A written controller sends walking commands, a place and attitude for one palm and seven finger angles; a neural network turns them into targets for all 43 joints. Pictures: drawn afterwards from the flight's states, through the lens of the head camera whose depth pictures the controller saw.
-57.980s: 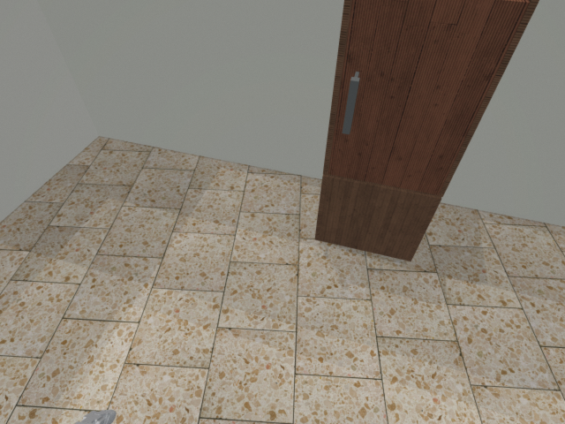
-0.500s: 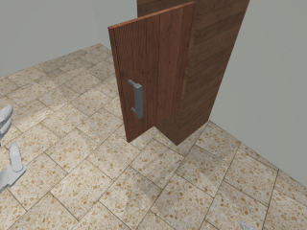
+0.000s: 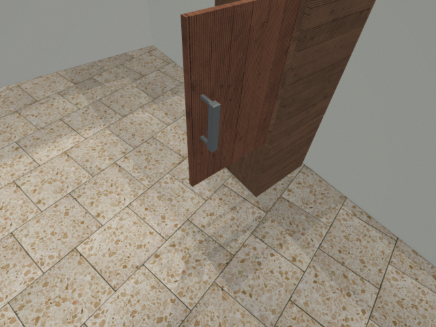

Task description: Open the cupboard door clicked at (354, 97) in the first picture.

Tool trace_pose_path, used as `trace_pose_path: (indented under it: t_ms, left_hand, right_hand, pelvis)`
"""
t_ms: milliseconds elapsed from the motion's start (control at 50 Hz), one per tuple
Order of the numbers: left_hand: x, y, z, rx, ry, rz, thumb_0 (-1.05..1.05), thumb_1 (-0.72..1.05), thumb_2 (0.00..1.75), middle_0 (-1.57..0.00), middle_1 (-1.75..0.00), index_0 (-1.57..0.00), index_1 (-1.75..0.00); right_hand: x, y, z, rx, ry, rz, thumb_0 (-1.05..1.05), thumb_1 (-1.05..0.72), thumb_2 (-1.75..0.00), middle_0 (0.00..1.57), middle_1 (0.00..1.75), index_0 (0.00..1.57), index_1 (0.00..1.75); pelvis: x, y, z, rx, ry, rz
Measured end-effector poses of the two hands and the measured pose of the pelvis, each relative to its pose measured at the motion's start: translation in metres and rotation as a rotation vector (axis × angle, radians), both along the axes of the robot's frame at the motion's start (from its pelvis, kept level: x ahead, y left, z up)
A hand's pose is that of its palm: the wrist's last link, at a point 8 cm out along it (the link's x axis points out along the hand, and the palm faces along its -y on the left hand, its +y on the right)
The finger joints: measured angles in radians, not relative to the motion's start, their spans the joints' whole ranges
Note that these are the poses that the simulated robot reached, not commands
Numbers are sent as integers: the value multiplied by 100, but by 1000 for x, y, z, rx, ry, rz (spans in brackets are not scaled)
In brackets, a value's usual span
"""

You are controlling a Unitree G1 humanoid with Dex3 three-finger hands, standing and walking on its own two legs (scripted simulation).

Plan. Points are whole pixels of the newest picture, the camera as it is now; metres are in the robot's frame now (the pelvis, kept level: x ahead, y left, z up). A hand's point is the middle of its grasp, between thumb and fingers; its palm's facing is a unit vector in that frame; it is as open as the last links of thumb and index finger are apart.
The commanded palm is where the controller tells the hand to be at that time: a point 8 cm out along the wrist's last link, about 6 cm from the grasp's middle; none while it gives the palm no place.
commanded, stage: let the arm hang, fingers relaxed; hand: left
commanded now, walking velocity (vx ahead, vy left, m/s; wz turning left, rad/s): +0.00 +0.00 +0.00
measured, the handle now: (208, 124) +0.64 +0.06 -0.03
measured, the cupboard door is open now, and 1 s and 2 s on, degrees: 90 90 90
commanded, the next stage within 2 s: look to check the result in 0.78 s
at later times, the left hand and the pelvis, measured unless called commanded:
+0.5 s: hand out of the picture -0.06 +0.25 -0.15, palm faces +0.02 -0.96 -0.27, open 7.4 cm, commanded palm none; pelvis -0.04 +0.04 +0.01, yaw -1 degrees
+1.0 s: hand out of the picture -0.03 +0.22 -0.16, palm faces +0.00 -0.97 -0.23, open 7.4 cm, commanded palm none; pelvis -0.04 +0.03 +0.02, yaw -1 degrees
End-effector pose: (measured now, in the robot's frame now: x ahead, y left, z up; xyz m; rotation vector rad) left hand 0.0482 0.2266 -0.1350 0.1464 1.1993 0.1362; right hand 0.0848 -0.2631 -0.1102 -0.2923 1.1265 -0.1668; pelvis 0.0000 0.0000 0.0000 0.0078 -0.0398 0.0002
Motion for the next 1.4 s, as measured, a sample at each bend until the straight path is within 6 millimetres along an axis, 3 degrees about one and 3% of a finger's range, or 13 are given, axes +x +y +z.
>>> trace_pose_path:
  t_ms: [80, 140, 200, 280, 440, 660, 860, 1080, 1400]
  left_hand:
    - [-64, 12, -8, -15, 185, 38, 0, 97, 89, -20, -30, -20, -30]
    - [-99, 22, -3, -10, 278, 57, 1, 96, 89, -20, -29, -20, -30]
    - [-121, 34, 4, 8, 329, 70, 1, 94, 89, -20, -29, -20, -30]
    - [-133, 50, 12, 39, 343, 77, 1, 92, 89, -20, -29, -20, -30]
    - [-117, 67, 19, 82, 267, 57, 1, 91, 89, -20, -29, -20, -30]
    - [-89, 53, 13, 50, 180, 19, 0, 91, 89, -20, -29, -20, -30]
    - [-80, 41, 9, 27, 184, 12, 0, 90, 89, -20, -29, -20, -30]
    - [-73, 46, 13, 55, 203, 19, 1, 90, 89, -20, -29, -20, -30]
    - [-37, 55, 21, 87, 145, 5, 1, 90, 89, -20, -29, -20, -30]
  right_hand:
    - [-43, 10, -2, -12, 131, -35, 1, -90, -90, 20, 30, 20, 29]
    - [-70, 24, -7, 10, 200, -54, 1, -90, -90, 19, 30, 19, 29]
    - [-91, 42, -14, 48, 244, -65, 1, -90, -90, 20, 30, 19, 29]
    - [-110, 65, -22, 104, 270, -76, 1, -90, -90, 20, 30, 20, 29]
    - [-128, 84, -30, 153, 265, -103, 1, -91, -90, 20, 30, 20, 30]
    - [-135, 70, -27, 128, 241, -136, 1, -90, -90, 20, 30, 20, 29]
    - [-136, 60, -23, 109, 265, -138, 1, -90, -90, 20, 30, 20, 29]
    - [-114, 53, -23, 107, 251, -119, 1, -90, -90, 20, 30, 20, 29]
    - [-63, 32, -16, 71, 172, -78, 1, -90, -90, 20, 30, 20, 29]
  pelvis:
    - [-9, 6, 6, -20, -7, -1]
    - [-16, 14, 9, -31, -9, -2]
    - [-23, 22, 12, -34, -11, -3]
    - [-31, 32, 14, -32, -14, -5]
    - [-42, 41, 15, -18, -12, -13]
    - [-45, 38, 14, -16, -13, -19]
    - [-41, 33, 15, -16, -9, -18]
    - [-32, 27, 16, -17, -10, -16]
    - [-20, 23, 18, -13, -7, -16]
